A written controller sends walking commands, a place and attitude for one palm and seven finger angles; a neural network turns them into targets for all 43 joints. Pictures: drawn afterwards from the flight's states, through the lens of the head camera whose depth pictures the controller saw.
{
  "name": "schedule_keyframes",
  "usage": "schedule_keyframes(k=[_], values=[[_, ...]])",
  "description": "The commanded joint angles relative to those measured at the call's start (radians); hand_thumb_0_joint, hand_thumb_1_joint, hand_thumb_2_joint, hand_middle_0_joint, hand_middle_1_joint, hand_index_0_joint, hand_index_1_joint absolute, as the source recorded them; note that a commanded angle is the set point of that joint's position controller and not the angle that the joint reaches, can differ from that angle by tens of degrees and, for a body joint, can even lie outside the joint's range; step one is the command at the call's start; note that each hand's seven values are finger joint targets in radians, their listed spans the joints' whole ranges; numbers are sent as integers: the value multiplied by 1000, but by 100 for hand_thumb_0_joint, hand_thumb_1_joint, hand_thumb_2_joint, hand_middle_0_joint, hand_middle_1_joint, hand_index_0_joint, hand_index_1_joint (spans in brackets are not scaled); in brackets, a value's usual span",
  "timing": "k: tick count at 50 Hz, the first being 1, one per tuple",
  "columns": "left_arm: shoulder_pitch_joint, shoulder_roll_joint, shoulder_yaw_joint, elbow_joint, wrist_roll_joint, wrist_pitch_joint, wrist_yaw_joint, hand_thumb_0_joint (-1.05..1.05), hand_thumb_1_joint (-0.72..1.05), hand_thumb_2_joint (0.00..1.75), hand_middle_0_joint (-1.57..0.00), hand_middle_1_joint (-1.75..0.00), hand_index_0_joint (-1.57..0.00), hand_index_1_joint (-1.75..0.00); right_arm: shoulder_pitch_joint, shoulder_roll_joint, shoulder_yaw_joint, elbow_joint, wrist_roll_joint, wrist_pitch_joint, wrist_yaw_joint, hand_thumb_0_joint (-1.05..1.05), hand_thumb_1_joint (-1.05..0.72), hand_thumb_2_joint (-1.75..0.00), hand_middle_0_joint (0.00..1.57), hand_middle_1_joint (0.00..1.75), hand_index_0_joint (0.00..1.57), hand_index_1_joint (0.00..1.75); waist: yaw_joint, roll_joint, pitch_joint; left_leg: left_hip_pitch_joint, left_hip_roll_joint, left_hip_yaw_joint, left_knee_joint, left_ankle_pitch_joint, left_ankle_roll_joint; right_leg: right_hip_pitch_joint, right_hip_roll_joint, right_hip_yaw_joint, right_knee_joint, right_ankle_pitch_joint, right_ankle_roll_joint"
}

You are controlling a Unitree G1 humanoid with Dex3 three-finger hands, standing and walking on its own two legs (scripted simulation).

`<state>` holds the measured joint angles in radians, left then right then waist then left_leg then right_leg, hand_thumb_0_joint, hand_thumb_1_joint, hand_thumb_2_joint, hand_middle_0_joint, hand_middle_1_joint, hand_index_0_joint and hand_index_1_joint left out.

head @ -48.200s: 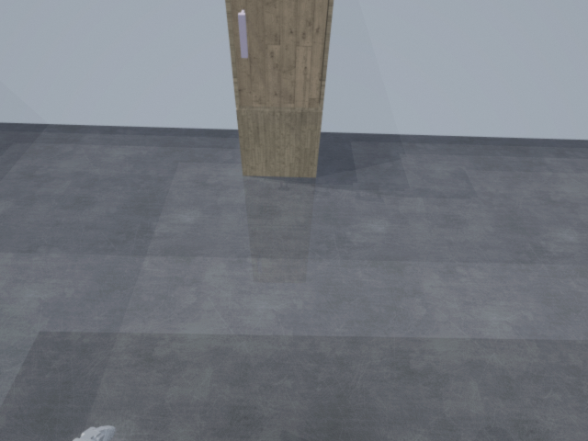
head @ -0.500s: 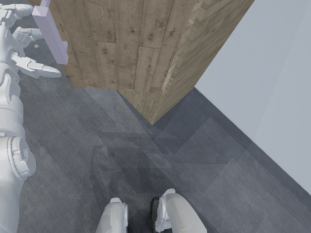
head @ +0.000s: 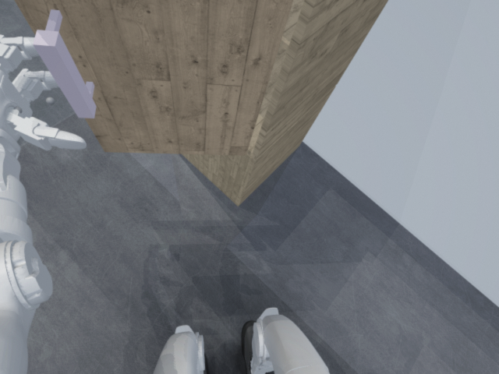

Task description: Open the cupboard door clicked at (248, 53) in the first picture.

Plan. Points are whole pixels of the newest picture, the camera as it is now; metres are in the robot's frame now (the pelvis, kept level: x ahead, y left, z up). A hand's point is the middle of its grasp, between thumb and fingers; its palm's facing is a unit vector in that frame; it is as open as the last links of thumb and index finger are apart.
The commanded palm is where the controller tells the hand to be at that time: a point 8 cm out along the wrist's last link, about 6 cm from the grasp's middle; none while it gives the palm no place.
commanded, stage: move the hooked fingers beside the handle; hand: left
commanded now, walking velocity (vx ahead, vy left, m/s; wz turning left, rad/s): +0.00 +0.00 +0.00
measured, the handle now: (72, 69) +0.57 +0.23 +0.04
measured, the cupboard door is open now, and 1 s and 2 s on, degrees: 45 45 45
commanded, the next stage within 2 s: slide the fingers in behind the handle in 1.24 s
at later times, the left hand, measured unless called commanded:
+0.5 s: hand (22, 102) +0.50 +0.28 +0.05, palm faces +0.02 -1.00 -0.02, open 14.0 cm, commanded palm +0.49 +0.31 +0.05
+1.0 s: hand (22, 101) +0.50 +0.28 +0.05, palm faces +0.02 -1.00 -0.01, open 14.0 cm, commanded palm +0.48 +0.31 +0.05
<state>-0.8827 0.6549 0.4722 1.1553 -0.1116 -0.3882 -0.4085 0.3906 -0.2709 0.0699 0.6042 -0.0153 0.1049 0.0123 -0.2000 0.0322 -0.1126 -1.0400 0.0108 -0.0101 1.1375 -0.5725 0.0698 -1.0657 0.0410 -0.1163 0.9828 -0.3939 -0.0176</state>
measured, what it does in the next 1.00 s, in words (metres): stands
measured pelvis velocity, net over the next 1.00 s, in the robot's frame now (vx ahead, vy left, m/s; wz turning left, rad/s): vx -0.02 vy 0.00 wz -0.01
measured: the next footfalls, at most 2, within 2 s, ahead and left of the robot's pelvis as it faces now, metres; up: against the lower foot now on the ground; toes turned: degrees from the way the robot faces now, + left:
none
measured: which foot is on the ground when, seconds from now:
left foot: down 0.00-1.00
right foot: down 0.00-1.00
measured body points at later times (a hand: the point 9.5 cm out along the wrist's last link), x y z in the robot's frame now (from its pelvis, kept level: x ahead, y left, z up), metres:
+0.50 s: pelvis -0.01 -0.01 -0.01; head +0.17 +0.04 +0.40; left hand +0.49 +0.33 +0.05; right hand -0.01 -0.28 -0.10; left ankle -0.03 +0.06 -0.65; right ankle +0.03 -0.12 -0.65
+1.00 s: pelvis -0.02 +0.00 -0.01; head +0.16 +0.04 +0.41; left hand +0.49 +0.33 +0.06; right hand -0.02 -0.27 -0.10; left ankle -0.03 +0.06 -0.65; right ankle +0.03 -0.12 -0.65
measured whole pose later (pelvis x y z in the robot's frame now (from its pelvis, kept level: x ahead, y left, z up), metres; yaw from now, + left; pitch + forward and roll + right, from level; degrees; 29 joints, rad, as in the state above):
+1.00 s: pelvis -0.02 +0.00 -0.01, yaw -1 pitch +27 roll -6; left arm -0.93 0.78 0.53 1.22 -0.11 -0.36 -0.49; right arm 0.38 -0.29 0.09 0.60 -0.01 0.08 -0.01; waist -0.21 0.03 -0.10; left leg -1.09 0.02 -0.01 1.18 -0.57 0.07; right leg -1.12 0.05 -0.12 1.02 -0.38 -0.02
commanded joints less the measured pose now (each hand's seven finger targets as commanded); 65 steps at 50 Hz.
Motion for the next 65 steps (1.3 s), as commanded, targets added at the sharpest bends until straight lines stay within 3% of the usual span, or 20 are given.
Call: schedule_keyframes(k=[1,4,7,10,12,15,18,23,25,28,30,31,34,38,44,54,60,62,63,65], values=[[-385,339,67,-212,-12,-79,16,0,-50,30,-30,-120,-30,-120,195,-207,-73,-33,-5,-12,-20,0,-90,-90,20,30,20,30,15,220,-495,388,34,-109,-117,716,-92,254,22,59,-25,330,-16],[-379,369,82,-171,0,-73,16,0,-50,30,-30,-120,-30,-120,191,-214,-71,-39,-5,-19,-24,0,-90,-90,20,30,20,30,8,179,-475,320,28,-94,-114,636,-75,286,21,69,-24,322,-13],[-375,408,102,-169,-3,-79,-7,0,-50,30,-30,-120,-30,-120,187,-218,-70,-40,-2,-29,-30,0,-90,-90,20,30,20,30,15,200,-513,318,26,-92,-105,642,-75,304,19,75,-16,340,-14],[-402,380,69,-139,-15,-71,-41,0,-50,30,-30,-120,-30,-120,187,-218,-62,-41,4,-31,-35,0,-90,-90,20,30,20,30,-6,183,-486,302,26,-96,-98,618,-67,276,21,73,-12,324,-13],[-409,410,84,-137,-19,-64,-58,0,-50,30,-30,-120,-30,-120,189,-227,-65,-31,4,-32,-38,0,-90,-90,20,30,20,30,-1,215,-502,323,29,-99,-93,630,-74,254,19,72,-13,313,-11],[-446,380,50,-149,-28,-57,-79,0,-50,30,-30,-120,-30,-120,195,-227,-61,-31,6,-31,-42,0,-90,-90,20,30,20,30,-18,231,-508,359,32,-116,-88,669,-81,205,20,62,-5,303,-12],[-434,442,97,-144,-26,-47,-86,0,-50,30,-30,-120,-30,-120,199,-235,-63,-25,3,-32,-43,0,-90,-90,20,30,20,30,-7,222,-543,342,32,-112,-76,664,-81,226,19,66,-3,311,-10],[-432,446,89,-139,-18,-35,-88,0,-50,30,-30,-120,-30,-120,198,-236,-60,-26,5,-30,-43,0,-90,-90,20,30,20,30,-9,222,-516,347,35,-117,-81,642,-81,198,22,61,-9,279,-9],[-472,417,64,-169,-24,-39,-89,0,-50,30,-30,-120,-30,-120,197,-231,-57,-27,5,-31,-42,0,-90,-90,20,30,20,30,-17,258,-529,365,35,-120,-77,649,-83,173,22,58,-3,271,-13],[-430,479,117,-164,-20,-34,-87,0,-50,30,-30,-120,-30,-120,199,-238,-62,-26,3,-32,-42,0,-90,-90,20,30,20,30,1,238,-555,347,34,-113,-76,645,-81,223,22,64,-7,292,-11],[-434,432,81,-185,-24,-35,-89,0,-50,30,-30,-120,-30,-120,198,-230,-57,-33,5,-31,-38,0,-90,-90,20,30,20,30,-1,275,-546,381,36,-119,-85,677,-86,195,23,58,-8,284,-15],[-417,445,91,-173,-19,-32,-85,0,-50,30,-30,-120,-30,-120,196,-233,-59,-29,6,-29,-37,0,-90,-90,20,30,20,30,8,283,-528,390,39,-123,-90,683,-94,180,22,54,-12,269,-13],[-435,413,66,-166,-22,-25,-77,0,-50,30,-30,-120,-30,-120,190,-231,-56,-31,6,-29,-37,0,-90,-90,20,30,20,30,-12,227,-494,343,35,-111,-95,588,-77,190,24,59,-25,244,-8],[-433,460,106,-161,-15,-36,-66,0,-50,30,-30,-120,-30,-120,196,-234,-57,-30,2,-35,-39,0,-90,-90,20,30,20,30,2,242,-517,344,34,-114,-93,604,-83,205,23,60,-16,254,-12],[-406,415,77,-164,-18,-40,-71,0,-50,30,-30,-120,-30,-120,199,-231,-59,-33,3,-33,-34,0,-90,-90,20,30,20,30,-2,224,-527,372,38,-117,-94,647,-84,202,25,57,-19,270,-10],[-438,446,95,-157,-18,-48,-73,0,-50,30,-30,-120,-30,-120,192,-234,-58,-32,3,-36,-40,0,-90,-90,20,30,20,30,-1,223,-501,333,34,-116,-96,588,-82,200,23,59,-14,242,-11],[-439,405,66,-185,-22,-50,-75,0,-50,30,-30,-120,-30,-120,203,-234,-62,-25,2,-32,-41,0,-90,-90,20,30,20,30,-6,263,-536,432,41,-139,-91,705,-102,145,24,48,-10,252,-14],[-436,382,49,-140,-21,-34,-75,0,-50,30,-30,-120,-30,-120,196,-232,-59,-16,4,-29,-40,0,-90,-90,20,30,20,30,-16,246,-482,399,42,-133,-92,655,-98,125,22,48,-20,228,-9],[-453,401,60,-139,-20,-31,-71,0,-50,30,-30,-120,-30,-120,198,-235,-58,-17,4,-29,-42,0,-90,-90,20,30,20,30,-20,210,-475,366,39,-131,-94,619,-91,150,23,49,-20,229,-8],[-474,429,79,-179,-19,-41,-64,0,-50,30,-30,-120,-30,-120,195,-232,-56,-26,1,-33,-44,0,-90,-90,20,30,20,30,-9,259,-520,365,33,-122,-89,624,-87,173,21,58,-12,249,-14]])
